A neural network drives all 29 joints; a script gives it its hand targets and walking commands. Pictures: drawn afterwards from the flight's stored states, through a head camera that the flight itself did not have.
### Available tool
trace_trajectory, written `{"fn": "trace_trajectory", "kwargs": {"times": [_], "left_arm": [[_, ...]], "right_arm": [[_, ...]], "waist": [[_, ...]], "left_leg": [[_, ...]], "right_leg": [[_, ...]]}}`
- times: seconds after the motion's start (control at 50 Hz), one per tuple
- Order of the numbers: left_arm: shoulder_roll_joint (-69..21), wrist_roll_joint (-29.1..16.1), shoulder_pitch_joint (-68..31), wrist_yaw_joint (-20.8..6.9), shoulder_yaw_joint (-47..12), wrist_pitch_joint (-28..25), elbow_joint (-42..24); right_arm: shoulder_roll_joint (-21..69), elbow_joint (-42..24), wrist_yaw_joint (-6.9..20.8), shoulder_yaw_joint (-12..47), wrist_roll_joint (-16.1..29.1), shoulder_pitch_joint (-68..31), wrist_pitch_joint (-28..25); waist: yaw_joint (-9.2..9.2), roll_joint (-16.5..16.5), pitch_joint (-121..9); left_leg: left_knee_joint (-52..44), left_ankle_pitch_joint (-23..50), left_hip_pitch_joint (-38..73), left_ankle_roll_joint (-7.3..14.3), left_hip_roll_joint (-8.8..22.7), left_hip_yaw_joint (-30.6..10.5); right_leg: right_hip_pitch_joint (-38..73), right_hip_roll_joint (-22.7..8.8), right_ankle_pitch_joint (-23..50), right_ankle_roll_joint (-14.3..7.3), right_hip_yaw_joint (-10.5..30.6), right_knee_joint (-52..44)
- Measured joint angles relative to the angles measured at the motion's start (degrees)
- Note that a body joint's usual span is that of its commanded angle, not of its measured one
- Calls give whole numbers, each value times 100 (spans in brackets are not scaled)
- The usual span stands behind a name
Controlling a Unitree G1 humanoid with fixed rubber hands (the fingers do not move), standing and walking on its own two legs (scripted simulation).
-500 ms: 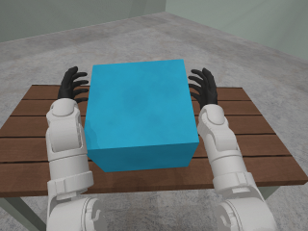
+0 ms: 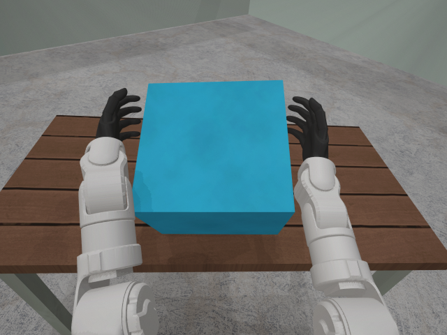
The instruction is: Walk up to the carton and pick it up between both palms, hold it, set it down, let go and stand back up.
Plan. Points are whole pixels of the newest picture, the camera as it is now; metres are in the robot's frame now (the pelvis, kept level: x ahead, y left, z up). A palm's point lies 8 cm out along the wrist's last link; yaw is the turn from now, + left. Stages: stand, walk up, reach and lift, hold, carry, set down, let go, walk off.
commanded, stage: set down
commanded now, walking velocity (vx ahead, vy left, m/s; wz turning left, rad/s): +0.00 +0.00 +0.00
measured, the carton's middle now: (217, 163) +0.40 -0.02 +0.12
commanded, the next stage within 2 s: none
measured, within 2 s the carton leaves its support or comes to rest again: neither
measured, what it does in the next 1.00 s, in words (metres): stands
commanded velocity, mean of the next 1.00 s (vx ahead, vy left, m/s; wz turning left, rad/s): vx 0.00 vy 0.00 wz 0.00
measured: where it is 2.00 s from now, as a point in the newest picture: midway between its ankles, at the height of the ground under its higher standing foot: outside the picture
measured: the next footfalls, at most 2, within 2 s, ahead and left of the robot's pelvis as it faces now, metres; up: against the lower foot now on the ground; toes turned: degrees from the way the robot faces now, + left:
none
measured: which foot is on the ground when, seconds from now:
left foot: down 0.00-1.00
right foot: down 0.00-1.00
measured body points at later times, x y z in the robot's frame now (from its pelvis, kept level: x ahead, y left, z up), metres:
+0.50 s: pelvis +0.04 +0.01 +0.00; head +0.03 +0.06 +0.45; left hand +0.44 +0.15 +0.16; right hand +0.38 -0.18 +0.18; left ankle +0.04 +0.11 -0.75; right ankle +0.04 -0.11 -0.75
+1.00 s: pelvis +0.03 +0.02 +0.00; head +0.04 +0.06 +0.45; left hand +0.46 +0.12 +0.16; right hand +0.37 -0.20 +0.15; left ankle +0.04 +0.11 -0.75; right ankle +0.04 -0.11 -0.75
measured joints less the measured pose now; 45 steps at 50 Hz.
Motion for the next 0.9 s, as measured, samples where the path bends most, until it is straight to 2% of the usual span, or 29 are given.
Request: {"fn": "trace_trajectory", "kwargs": {"times": [0.12, 0.18, 0.26, 0.36, 0.52, 0.62, 0.78, 0.9], "left_arm": [[65, 262, -214, -179, 244, -368, 690], [72, 332, -153, -239, 298, -438, 810], [106, 196, 125, -186, 143, -639, 650], [167, -89, 457, 58, -196, -905, 249], [114, -36, 728, -55, -242, -648, -185], [69, -28, 710, -103, -186, -610, -267], [63, 64, 352, -181, -172, -700, 125], [66, 99, -80, -226, -51, -849, 826]], "right_arm": [[102, 604, 81, -288, -280, -294, -471], [150, 796, 64, -302, -304, -239, -611], [186, 749, 29, -215, -153, -20, -889], [-2, 503, -109, 225, 253, 235, -1247], [-90, 114, -325, 663, 607, 609, -1091], [-51, -65, -330, 637, 530, 652, -1036], [-1, 80, -213, 244, 143, 490, -1037], [107, 378, -99, -226, -147, 290, -994]], "waist": [[9, -61, -66], [31, -131, 37], [-1, -177, 186], [-140, -162, 80], [-293, -218, 126], [-315, -231, 230], [-254, -185, 318], [-207, -127, 261]], "left_leg": [[-217, 13, 226, 34, -13, 68], [-252, -9, 321, 11, -4, 89], [-150, -104, 230, 0, 3, 63], [-29, -237, 53, 10, 27, 76], [-11, -374, 299, 50, 11, 122], [6, -376, 349, 88, -19, 141], [-39, -270, 248, 136, -43, 221], [-142, -168, 126, 156, -61, 285]], "right_leg": [[175, -18, -11, 21, 15, -130], [274, -16, -44, 27, 8, -170], [260, -14, -81, 41, -32, -202], [171, 10, -88, 69, -19, -291], [438, -2, -151, 126, 28, -358], [484, -35, -146, 160, 44, -339], [347, -60, -13, 186, 113, -370], [149, -77, 49, 189, 166, -356]]}}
